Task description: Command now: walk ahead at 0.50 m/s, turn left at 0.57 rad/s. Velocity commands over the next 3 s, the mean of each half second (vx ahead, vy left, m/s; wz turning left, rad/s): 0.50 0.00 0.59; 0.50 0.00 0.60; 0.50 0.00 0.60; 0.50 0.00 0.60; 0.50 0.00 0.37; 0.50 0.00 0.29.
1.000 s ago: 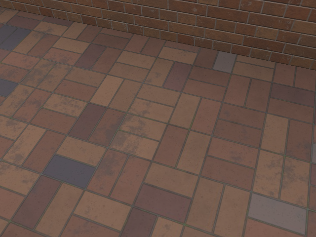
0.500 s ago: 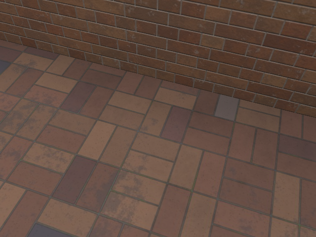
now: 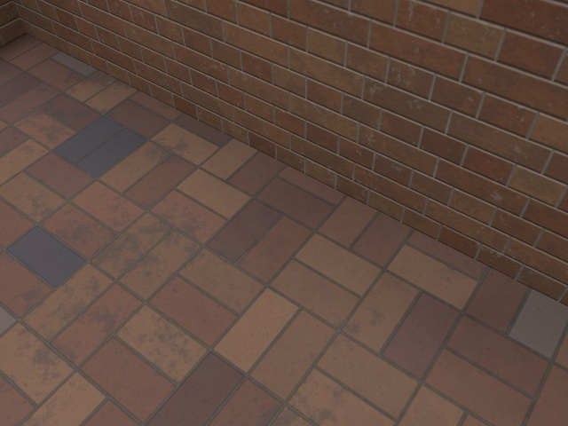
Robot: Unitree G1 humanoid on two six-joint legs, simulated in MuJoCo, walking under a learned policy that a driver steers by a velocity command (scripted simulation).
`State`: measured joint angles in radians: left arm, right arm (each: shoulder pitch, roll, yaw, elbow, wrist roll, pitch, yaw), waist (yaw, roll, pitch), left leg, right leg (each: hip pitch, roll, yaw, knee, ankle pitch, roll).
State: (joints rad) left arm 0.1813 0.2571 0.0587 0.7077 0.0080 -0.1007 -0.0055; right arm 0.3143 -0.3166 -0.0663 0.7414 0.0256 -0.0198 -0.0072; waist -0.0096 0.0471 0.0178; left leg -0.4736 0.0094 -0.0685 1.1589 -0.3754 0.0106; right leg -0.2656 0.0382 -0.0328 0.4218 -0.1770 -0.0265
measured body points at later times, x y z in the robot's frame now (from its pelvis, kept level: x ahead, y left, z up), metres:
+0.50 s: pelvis +0.26 +0.09 +0.00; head +0.30 +0.11 +0.44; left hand +0.30 +0.39 -0.12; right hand +0.48 -0.14 -0.10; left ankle +0.29 +0.17 -0.74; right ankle +0.25 -0.09 -0.65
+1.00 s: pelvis +0.55 +0.13 +0.00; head +0.58 +0.14 +0.45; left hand +0.49 +0.43 -0.10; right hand +0.80 -0.04 -0.11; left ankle +0.44 +0.22 -0.65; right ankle +0.63 +0.06 -0.74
